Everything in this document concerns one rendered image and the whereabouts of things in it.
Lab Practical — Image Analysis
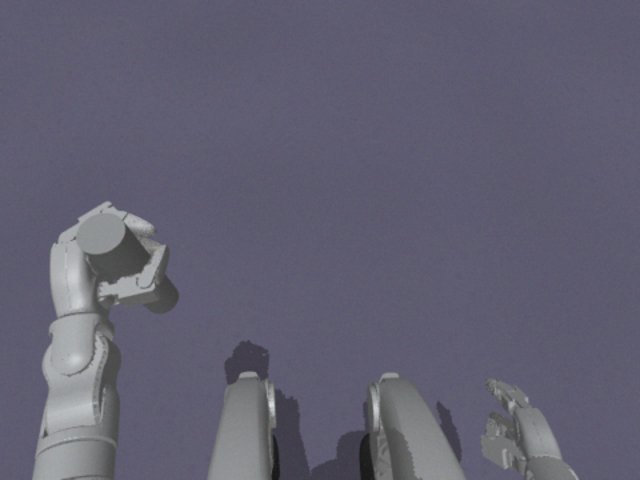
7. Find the right robot hand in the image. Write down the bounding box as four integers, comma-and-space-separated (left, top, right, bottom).
480, 378, 563, 477

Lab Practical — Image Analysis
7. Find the right robot arm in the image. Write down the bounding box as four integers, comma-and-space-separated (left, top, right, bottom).
524, 457, 579, 480

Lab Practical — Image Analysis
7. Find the left robot hand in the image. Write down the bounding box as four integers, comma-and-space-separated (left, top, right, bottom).
50, 201, 170, 319

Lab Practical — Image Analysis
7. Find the left robot arm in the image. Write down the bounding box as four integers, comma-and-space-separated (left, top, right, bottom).
32, 312, 121, 480

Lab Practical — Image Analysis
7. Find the can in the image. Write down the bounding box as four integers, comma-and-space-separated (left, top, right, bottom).
76, 213, 179, 314

